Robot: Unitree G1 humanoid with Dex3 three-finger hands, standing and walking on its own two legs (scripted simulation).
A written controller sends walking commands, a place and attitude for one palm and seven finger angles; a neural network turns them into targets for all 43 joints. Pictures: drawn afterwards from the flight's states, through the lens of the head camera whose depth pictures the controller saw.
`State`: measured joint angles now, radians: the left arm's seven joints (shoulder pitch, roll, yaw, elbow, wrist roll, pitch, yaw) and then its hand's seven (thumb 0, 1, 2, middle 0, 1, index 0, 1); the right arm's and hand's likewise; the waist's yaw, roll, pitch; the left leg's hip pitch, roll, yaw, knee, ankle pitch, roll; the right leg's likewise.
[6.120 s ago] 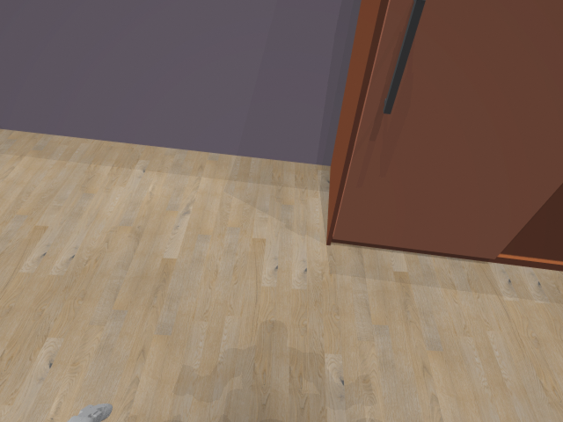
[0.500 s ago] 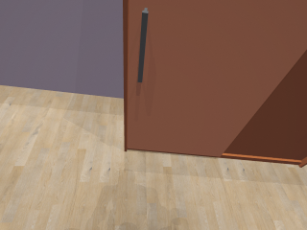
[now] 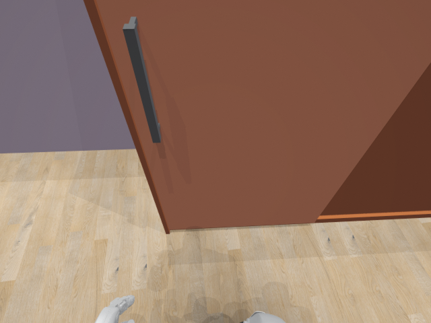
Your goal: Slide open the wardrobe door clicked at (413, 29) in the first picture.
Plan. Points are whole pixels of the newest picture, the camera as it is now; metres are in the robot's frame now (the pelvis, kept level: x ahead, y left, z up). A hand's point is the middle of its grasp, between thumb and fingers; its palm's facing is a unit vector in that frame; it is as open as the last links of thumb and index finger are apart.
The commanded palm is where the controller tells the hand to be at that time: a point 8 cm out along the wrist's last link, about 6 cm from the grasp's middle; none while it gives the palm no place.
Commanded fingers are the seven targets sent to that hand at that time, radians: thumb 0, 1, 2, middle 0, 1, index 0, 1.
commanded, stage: take the last steps up to it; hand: left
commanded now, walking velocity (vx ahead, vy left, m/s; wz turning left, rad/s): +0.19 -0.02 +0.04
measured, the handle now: (146, 89) +0.56 +0.16 +0.12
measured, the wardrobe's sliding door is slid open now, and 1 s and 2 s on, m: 0.00 0.00 0.00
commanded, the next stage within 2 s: come to a stop and stand still in 0.10 s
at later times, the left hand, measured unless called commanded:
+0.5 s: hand out of the picture +0.09 +0.19 -0.17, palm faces +0.08 -0.98 -0.16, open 7.4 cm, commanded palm none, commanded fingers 0.00 0.90 0.90 -0.20 -0.30 -0.20 -0.30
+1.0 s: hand out of the picture +0.02 +0.12 -0.13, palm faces +0.09 -0.97 -0.21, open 7.4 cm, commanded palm none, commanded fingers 0.00 0.90 0.90 -0.20 -0.30 -0.20 -0.30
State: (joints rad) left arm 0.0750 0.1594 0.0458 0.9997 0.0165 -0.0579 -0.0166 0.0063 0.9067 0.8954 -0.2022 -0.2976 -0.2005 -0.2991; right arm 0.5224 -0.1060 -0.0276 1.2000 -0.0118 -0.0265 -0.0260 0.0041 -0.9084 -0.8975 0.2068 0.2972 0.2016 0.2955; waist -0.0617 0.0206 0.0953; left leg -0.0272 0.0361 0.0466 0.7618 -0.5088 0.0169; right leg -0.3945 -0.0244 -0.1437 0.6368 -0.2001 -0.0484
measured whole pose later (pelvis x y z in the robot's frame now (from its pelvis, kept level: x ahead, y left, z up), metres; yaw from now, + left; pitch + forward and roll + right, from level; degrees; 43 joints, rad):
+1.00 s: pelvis +0.03 -0.04 +0.03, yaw -1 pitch +0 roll +3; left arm 0.35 0.10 0.03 1.05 0.02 -0.01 0.02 0.01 0.90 0.89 -0.21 -0.30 -0.21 -0.30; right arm 0.34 -0.22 -0.08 1.07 -0.03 0.06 0.01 0.00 -0.91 -0.90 0.20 0.30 0.20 0.29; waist 0.03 0.02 -0.02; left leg -0.39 0.02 0.04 0.93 -0.29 -0.06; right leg -0.22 -0.06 -0.06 0.38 -0.18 -0.01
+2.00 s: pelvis +0.06 +0.02 +0.01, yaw -1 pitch +0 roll +0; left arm 0.22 0.16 0.01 1.06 0.01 0.00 0.03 0.01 0.91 0.90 -0.20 -0.30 -0.20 -0.30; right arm 0.29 -0.16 0.00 1.08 -0.02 -0.02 -0.04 0.00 -0.91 -0.90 0.21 0.30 0.20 0.30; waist -0.01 0.00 0.07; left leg -0.08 -0.02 0.11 0.48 -0.40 0.04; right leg -0.24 -0.07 0.03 0.56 -0.31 0.06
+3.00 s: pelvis +0.03 -0.01 +0.02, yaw +1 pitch -1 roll +0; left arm 0.25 0.18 0.01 1.08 0.01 -0.01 0.02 0.01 0.91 0.90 -0.20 -0.30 -0.20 -0.30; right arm 0.29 -0.14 0.00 1.12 -0.01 -0.02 -0.03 0.00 -0.91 -0.90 0.20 0.30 0.20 0.30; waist 0.01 -0.02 0.06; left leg -0.11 0.03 0.06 0.45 -0.31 -0.01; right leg -0.22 -0.03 -0.02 0.47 -0.22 0.02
